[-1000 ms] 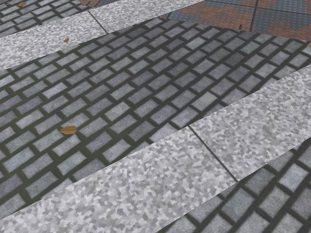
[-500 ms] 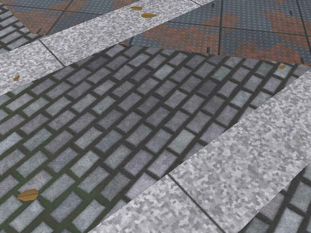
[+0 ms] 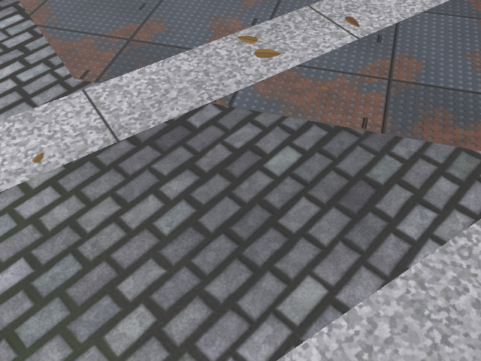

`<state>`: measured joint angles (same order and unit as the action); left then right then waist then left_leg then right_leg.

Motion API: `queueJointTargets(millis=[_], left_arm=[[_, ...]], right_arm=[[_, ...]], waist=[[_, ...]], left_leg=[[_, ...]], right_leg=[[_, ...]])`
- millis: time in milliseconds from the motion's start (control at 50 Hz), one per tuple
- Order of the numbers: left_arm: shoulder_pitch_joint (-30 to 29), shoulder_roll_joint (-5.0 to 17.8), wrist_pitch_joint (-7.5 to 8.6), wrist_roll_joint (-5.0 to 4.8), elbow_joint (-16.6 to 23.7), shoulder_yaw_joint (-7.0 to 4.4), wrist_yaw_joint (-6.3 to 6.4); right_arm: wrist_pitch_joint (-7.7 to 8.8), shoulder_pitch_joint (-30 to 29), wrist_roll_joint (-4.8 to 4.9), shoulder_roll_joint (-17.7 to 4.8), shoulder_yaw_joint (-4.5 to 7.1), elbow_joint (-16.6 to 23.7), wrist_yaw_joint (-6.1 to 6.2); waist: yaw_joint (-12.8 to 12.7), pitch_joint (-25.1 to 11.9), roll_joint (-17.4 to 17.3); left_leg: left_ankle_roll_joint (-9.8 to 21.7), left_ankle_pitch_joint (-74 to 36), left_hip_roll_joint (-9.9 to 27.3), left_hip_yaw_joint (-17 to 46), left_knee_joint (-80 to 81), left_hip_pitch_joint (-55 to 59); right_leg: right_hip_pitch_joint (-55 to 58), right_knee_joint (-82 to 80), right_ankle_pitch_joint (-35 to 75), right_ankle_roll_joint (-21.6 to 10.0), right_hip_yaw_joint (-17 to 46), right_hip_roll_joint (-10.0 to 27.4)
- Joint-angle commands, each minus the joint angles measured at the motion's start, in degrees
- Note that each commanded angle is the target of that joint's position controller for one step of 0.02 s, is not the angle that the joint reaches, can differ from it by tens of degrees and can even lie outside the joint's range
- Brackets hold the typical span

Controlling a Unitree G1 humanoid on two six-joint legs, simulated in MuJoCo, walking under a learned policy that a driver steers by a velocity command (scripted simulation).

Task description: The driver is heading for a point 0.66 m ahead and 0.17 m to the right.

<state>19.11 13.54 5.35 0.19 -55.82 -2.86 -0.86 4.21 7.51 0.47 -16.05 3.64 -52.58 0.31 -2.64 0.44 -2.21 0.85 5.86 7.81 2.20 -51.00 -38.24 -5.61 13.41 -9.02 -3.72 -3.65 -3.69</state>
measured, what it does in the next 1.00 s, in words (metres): walks ahead, turning right: left foot, then right foot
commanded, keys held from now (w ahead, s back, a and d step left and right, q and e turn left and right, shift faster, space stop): w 0.26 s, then w+e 0.60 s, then no key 0.14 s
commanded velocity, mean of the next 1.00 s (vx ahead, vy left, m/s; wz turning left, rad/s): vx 0.48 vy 0.00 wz -0.29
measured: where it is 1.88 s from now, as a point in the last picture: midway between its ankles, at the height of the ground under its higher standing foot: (286, 287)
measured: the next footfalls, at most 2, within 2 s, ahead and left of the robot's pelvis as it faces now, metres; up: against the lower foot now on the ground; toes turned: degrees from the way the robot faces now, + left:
left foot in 0.26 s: +0.33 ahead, +0.16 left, +0.00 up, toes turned +3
right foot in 0.82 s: +0.61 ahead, -0.10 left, +0.00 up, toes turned -18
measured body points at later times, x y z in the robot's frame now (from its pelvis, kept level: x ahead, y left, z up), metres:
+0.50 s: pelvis +0.29 +0.08 +0.00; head +0.30 +0.08 +0.45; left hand +0.40 +0.34 -0.14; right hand +0.31 -0.19 -0.14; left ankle +0.29 +0.15 -0.75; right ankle +0.34 -0.10 -0.67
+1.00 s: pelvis +0.55 -0.02 -0.01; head +0.59 -0.04 +0.44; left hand +0.74 +0.21 -0.13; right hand +0.59 -0.32 -0.13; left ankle +0.59 +0.14 -0.66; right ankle +0.57 -0.09 -0.75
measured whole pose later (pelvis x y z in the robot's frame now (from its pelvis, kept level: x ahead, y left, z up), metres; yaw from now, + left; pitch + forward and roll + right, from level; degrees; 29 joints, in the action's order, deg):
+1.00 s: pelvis +0.55 -0.02 -0.01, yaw -20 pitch +1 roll +0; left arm 12.4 14.8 3.2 0.1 -46.2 -4.6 -1.2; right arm 6.2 7.6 0.5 -16.3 3.7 -49.4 0.4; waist -1.0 3.9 -1.0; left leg -0.9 21.9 5.0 1.8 -66.3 -30.8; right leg -16.0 23.5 -8.7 -6.1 -0.9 -5.9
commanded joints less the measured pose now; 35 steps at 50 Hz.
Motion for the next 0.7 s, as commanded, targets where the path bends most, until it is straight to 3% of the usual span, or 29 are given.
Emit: queueJointTargets(millis=[20, 100, 160, 200, 220, 240, 260, 280, 300, 320, 340, 360, 400, 420, 460, 540, 600, 700], left_arm=[[-1.02, 9.00, 0.59, -0.39, 2.82, -1.68, 0.95], [3.55, 9.55, 0.00, -0.99, 0.56, -1.91, 1.22], [4.64, 10.03, -0.97, -1.26, -0.58, -2.38, 1.55], [3.41, 10.84, -1.54, -1.29, -0.46, -2.78, 1.75], [2.19, 11.17, -1.85, -1.27, -0.15, -2.87, 1.79], [1.64, 9.98, -2.21, -1.03, 0.18, -2.40, 1.81], [2.48, 8.12, -2.28, -0.09, 1.53, -1.42, 1.89], [10.00, -0.36, -0.97, -0.13, 1.71, 0.97, 1.09], [6.64, 5.14, 0.43, -1.74, 0.95, -0.16, 0.87], [1.07, 8.90, 1.23, -3.37, 2.76, -1.27, 0.82], [-1.89, 9.07, 1.33, -3.39, 3.40, -1.40, 1.26], [-3.34, 8.60, 0.91, -2.59, 3.48, -1.84, 1.70], [-0.54, 6.04, -0.85, -2.25, 2.71, -2.07, 1.75], [0.02, 4.75, -1.59, -2.33, 2.55, -2.00, 1.72], [-1.95, 4.32, -2.49, -2.15, 3.67, -2.17, 1.77], [-7.19, 4.22, -2.31, -1.56, 5.84, -2.41, 1.05], [-13.36, 3.02, -2.05, -1.25, 8.16, -1.71, -0.01], [-20.96, 2.33, -2.18, -1.40, 13.15, -0.99, -1.89]], right_arm=[[0.59, -3.46, -0.06, -1.53, 0.09, 3.43, -0.39], [0.95, -10.45, 0.48, -1.30, -0.49, 5.55, -1.32], [1.46, -12.77, 0.69, -2.36, -0.42, 7.17, -2.34], [1.73, -10.03, 0.74, -4.04, 0.20, 6.86, -2.68], [1.80, -5.67, 0.64, -5.45, 0.99, 5.75, -2.61], [1.73, 3.51, 0.53, -7.84, 2.41, 2.77, -2.29], [1.62, 14.04, -0.19, -11.90, 3.65, 0.40, -1.76], [1.31, 17.95, -0.28, -15.92, 4.49, -0.93, -1.86], [1.38, 17.21, 0.20, -10.11, 2.86, -0.49, -1.81], [1.74, 12.01, 0.16, -7.62, 2.09, 0.47, -1.50], [2.02, 7.36, -0.25, -5.96, 1.52, 1.48, -1.37], [2.34, 4.32, -0.65, -3.94, 1.01, 1.63, -1.49], [2.82, 2.77, -1.51, -2.21, 0.55, 0.97, -1.66], [2.98, 3.13, -1.46, -2.49, 0.65, 0.49, -1.57], [3.25, 4.06, -1.55, -4.29, 1.16, -0.31, -1.01], [2.92, 5.25, -1.64, -5.34, 1.37, -0.87, 0.25], [2.50, 6.98, -1.20, -6.11, 1.40, -1.16, 0.91], [0.33, 12.29, -0.31, -7.42, 1.93, -2.77, 1.19]], waist=[[0.95, 2.29, 5.37], [-1.30, 4.21, 5.25], [-0.79, 4.72, 5.56], [1.45, 2.68, 6.66], [4.12, -0.17, 7.39], [8.30, -5.55, 6.55], [11.41, -13.87, 1.01], [7.57, -21.07, -14.32], [9.80, -20.54, -9.43], [9.21, -11.74, -6.99], [7.33, -7.54, -2.48], [5.78, -3.91, -1.14], [2.89, -2.36, -3.17], [2.37, -1.48, -2.74], [2.04, 0.41, -1.58], [2.89, 2.01, -0.52], [4.98, 3.59, 0.19], [7.20, 5.70, 0.76]], left_leg=[[-0.63, -9.62, -0.54, -0.92, 10.13, 0.36], [-0.15, -12.07, -2.51, -2.14, 18.23, 1.22], [1.67, -7.50, -2.90, -1.39, 21.25, 0.01], [3.12, -3.17, -4.42, -2.51, 22.25, 5.18], [4.14, -1.97, -6.35, -4.27, 22.82, 12.07], [5.71, -2.78, -7.76, -5.34, 23.24, 24.49], [9.22, -3.31, 1.40, 5.20, 21.33, 42.36], [19.04, 7.98, 14.80, 33.11, 27.94, 61.88], [17.74, 15.23, 14.62, 38.27, 33.13, 60.77], [14.56, 13.38, 13.15, 29.01, 34.09, 53.20], [12.63, 8.65, 11.27, 21.65, 35.60, 44.81], [11.41, 4.49, 9.29, 16.17, 37.69, 37.64], [10.00, 1.03, 7.07, 9.41, 41.14, 30.77], [10.23, -0.75, 6.73, 6.81, 42.43, 29.13], [10.49, -4.10, 6.87, 2.93, 44.16, 28.39], [8.96, -9.03, 5.42, -4.61, 45.04, 30.88], [7.70, -10.26, 4.80, -9.22, 45.71, 32.20], [7.35, -19.76, 8.33, -12.27, 40.51, 44.48]], right_leg=[[-2.14, -7.75, 11.81, -7.78, 7.43, 14.11], [2.61, -7.08, 10.25, -7.37, 6.47, 15.43], [9.19, -3.69, 13.83, -6.60, 7.13, 18.45], [11.41, 0.38, 22.47, -5.51, 7.06, 19.19], [11.20, 5.63, 31.87, -4.66, 5.99, 18.21], [8.14, 16.14, 36.32, -3.14, 3.82, 15.17], [-3.65, 33.47, 22.48, -1.17, 1.38, 11.64], [-27.63, 54.23, -16.52, 2.71, 2.50, 0.24], [-34.23, 61.89, -24.55, 1.75, 11.24, 1.81], [-38.19, 63.18, -20.24, 0.59, 11.13, 4.72], [-36.14, 60.62, -14.51, 0.38, 9.73, 8.11], [-33.73, 56.93, -10.97, 0.58, 9.39, 9.88], [-27.64, 53.52, -7.25, 0.53, 10.18, 11.83], [-27.29, 52.51, -6.66, 0.68, 10.04, 12.06], [-30.42, 49.74, -2.55, 1.24, 10.57, 12.23], [-34.39, 38.39, 9.57, 2.09, 10.29, 11.12], [-32.92, 29.75, 15.09, 1.94, 5.79, 10.42], [-37.57, 23.19, 9.13, 0.21, 1.69, 8.92]])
